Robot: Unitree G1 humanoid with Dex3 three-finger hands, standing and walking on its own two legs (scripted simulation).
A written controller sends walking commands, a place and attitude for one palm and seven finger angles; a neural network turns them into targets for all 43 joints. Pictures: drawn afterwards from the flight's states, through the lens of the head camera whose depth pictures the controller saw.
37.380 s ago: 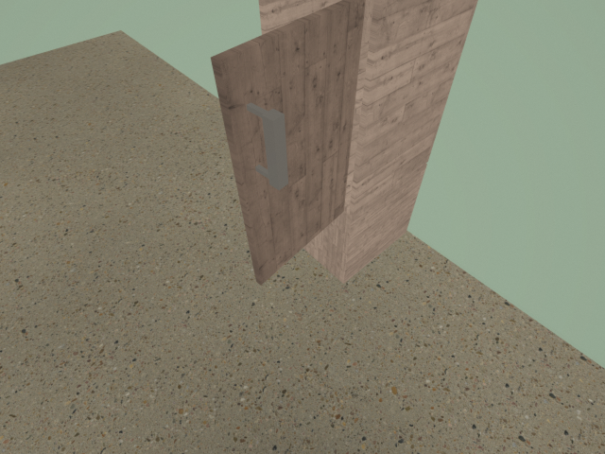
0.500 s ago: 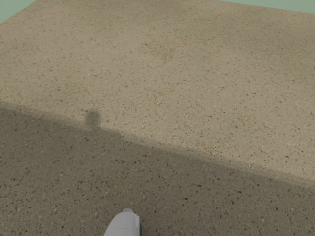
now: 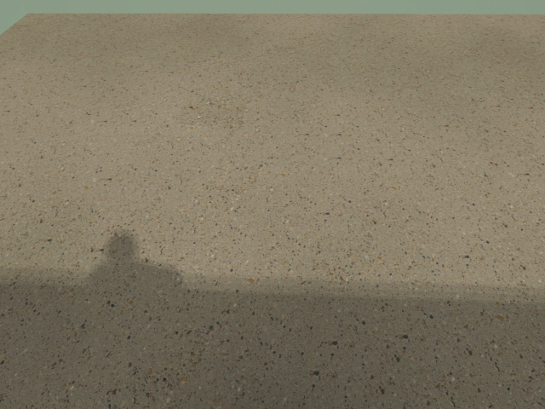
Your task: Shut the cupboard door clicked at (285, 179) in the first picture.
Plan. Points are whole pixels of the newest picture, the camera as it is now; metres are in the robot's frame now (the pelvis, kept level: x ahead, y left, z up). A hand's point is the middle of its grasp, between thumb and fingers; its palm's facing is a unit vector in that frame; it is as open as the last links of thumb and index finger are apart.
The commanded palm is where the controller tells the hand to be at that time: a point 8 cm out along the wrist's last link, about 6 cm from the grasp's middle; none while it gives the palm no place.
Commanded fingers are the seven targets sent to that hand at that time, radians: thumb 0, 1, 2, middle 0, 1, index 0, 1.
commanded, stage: turn to face it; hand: left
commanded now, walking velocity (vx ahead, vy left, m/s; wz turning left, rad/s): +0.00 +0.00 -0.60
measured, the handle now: out of the picture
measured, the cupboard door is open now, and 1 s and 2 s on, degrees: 62 62 62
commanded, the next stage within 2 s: none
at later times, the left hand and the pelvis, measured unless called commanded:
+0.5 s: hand (181, 369) +0.20 +0.19 -0.16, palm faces -0.27 -0.94 -0.21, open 7.4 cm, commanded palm none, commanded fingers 0.00 0.90 0.90 -0.20 -0.30 -0.20 -0.30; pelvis +0.04 +0.01 +0.01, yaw -18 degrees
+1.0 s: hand (226, 345) +0.25 +0.11 -0.16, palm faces -0.54 -0.81 -0.23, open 7.4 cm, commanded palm none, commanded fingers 0.00 0.90 0.90 -0.20 -0.30 -0.20 -0.30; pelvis +0.07 -0.01 +0.01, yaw -35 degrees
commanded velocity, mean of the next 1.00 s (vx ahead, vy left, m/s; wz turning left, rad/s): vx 0.00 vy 0.00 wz -0.60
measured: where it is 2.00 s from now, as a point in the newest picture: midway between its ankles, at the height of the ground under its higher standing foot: outside the picture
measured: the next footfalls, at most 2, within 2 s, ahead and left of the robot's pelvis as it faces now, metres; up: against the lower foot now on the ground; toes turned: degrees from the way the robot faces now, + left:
right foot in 0.02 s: +0.06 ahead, -0.12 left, +0.00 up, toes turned -7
left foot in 0.38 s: +0.11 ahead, +0.14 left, +0.00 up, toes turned -12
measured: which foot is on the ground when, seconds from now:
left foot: down 0.00-0.02, up 0.04-0.36, down 0.38-0.68, up 0.70-1.00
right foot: up 0.00-0.00, down 0.02-0.38, up 0.40-0.66, down 0.68-1.00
